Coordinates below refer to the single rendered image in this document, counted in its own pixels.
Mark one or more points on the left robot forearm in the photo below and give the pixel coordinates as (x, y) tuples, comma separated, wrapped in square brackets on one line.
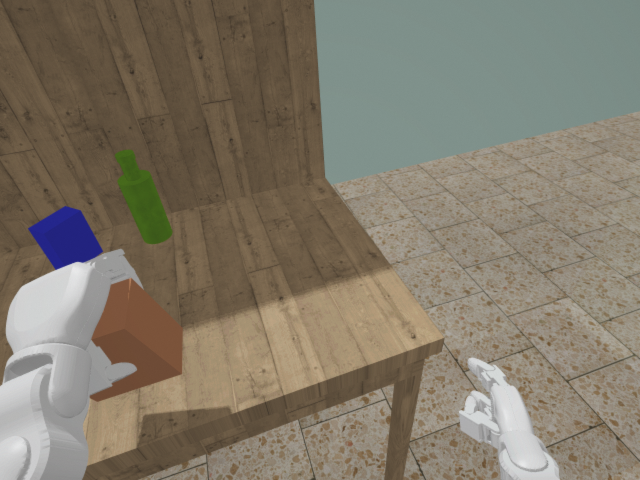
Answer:
[(44, 400)]

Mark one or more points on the right robot forearm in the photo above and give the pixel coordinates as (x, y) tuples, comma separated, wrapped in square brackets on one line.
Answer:
[(523, 456)]

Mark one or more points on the sponge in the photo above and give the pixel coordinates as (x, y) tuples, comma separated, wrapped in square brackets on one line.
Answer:
[(135, 329)]

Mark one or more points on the robot left hand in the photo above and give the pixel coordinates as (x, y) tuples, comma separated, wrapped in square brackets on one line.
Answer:
[(65, 306)]

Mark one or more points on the table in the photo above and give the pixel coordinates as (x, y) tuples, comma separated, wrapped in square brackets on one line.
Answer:
[(287, 305)]

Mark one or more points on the robot right hand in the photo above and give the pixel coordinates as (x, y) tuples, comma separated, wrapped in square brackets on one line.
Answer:
[(504, 411)]

